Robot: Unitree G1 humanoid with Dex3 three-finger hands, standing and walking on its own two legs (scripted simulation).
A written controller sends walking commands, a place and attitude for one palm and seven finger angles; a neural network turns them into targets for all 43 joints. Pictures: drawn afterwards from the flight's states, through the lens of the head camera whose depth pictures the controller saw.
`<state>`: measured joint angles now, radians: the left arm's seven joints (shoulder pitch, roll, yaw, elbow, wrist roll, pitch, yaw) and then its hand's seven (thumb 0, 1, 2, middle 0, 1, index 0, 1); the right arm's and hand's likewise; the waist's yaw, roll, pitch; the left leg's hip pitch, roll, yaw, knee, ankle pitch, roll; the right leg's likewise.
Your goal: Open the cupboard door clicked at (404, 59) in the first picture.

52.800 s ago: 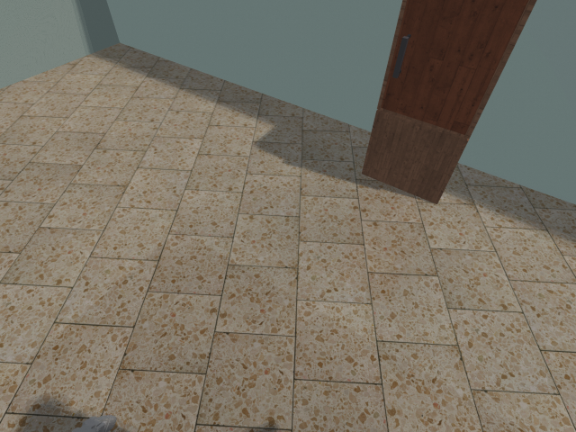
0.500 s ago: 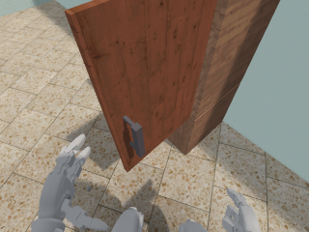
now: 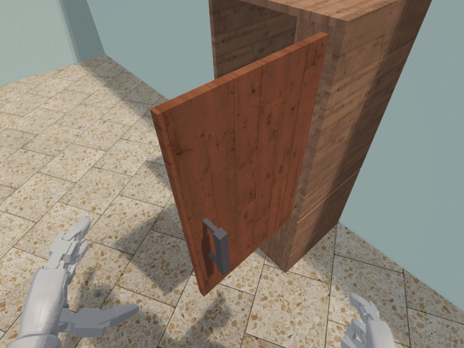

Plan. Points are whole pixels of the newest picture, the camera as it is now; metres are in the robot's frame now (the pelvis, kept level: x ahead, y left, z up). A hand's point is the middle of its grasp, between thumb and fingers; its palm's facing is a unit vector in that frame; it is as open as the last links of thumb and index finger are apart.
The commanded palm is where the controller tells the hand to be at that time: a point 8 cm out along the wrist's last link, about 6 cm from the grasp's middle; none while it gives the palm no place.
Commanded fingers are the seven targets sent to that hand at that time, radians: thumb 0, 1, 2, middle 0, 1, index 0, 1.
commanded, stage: draw the hand back to the body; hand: left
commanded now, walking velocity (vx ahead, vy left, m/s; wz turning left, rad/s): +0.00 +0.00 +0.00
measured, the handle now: (216, 247) +0.34 +0.07 -0.06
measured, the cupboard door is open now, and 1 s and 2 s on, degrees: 92 92 92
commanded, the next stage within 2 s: step back with the hand held close in 0.78 s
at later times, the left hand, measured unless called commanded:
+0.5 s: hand (23, 220) +0.21 +0.27 +0.21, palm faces +0.48 -0.77 -0.42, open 8.1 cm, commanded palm +0.16 +0.30 +0.21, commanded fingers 0.00 0.90 0.90 -0.20 -0.30 -0.20 -0.30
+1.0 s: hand (36, 228) +0.21 +0.26 +0.20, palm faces +0.44 -0.79 -0.43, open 7.4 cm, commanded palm +0.15 +0.29 +0.21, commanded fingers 0.00 0.90 0.90 -0.20 -0.30 -0.20 -0.30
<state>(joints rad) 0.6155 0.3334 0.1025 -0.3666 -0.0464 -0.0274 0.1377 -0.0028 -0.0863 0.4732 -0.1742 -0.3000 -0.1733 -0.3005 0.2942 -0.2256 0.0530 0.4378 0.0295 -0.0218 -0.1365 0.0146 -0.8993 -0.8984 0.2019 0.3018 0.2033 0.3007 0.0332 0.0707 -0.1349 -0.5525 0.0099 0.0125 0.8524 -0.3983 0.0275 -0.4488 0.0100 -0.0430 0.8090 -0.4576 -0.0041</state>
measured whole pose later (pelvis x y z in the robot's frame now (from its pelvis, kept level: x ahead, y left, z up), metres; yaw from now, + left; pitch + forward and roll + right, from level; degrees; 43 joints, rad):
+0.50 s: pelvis +0.02 +0.00 +0.03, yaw -1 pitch -1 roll -1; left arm 0.47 0.38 0.37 -0.42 -0.08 -0.07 0.14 0.01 0.76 0.84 -0.21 -0.30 -0.21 -0.30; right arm 0.22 -0.24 0.04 0.59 0.02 -0.10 -0.09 0.02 -0.90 -0.90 0.20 0.30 0.20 0.30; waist 0.06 0.07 -0.03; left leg -0.24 0.00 0.04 0.55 -0.29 0.03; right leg -0.14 0.00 -0.02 0.49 -0.33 0.00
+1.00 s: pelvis +0.01 -0.01 +0.04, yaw -1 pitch -2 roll -1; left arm 0.47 0.35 0.37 -0.38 -0.06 -0.11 0.12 0.02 0.89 0.90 -0.21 -0.30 -0.21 -0.30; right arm 0.18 -0.23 0.03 0.61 0.00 -0.08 -0.08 0.02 -0.90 -0.90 0.20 0.30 0.20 0.30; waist 0.04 0.07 0.00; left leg -0.20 0.02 0.03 0.47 -0.24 0.02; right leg -0.09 0.02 -0.02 0.39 -0.27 -0.01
